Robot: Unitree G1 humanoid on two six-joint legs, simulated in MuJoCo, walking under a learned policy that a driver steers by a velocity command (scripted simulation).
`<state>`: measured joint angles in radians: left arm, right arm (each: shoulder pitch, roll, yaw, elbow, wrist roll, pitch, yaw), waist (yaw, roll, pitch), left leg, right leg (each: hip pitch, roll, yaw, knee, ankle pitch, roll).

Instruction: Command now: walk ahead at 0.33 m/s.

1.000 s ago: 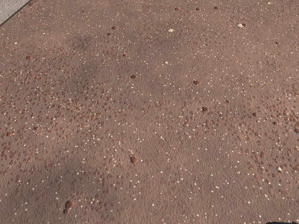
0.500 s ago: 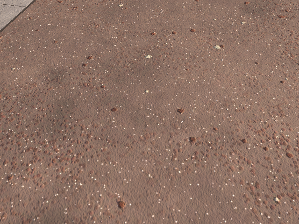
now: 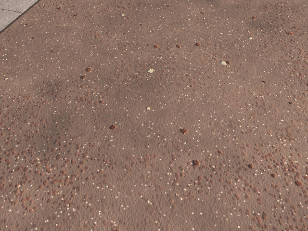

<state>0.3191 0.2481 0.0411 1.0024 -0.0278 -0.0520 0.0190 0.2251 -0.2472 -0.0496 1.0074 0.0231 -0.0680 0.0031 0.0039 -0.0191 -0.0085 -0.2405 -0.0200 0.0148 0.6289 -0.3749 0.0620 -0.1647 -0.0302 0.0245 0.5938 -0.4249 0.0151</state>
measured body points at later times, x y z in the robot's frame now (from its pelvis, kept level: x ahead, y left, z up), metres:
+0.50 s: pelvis +0.22 -0.05 -0.01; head +0.25 -0.06 +0.44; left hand +0.46 +0.17 -0.11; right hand +0.16 -0.31 -0.16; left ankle +0.03 +0.11 -0.64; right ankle +0.32 -0.13 -0.73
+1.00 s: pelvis +0.51 -0.07 +0.00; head +0.53 -0.08 +0.45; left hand +0.65 +0.18 -0.13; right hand +0.60 -0.39 -0.08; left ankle +0.64 +0.00 -0.73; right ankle +0.33 -0.13 -0.68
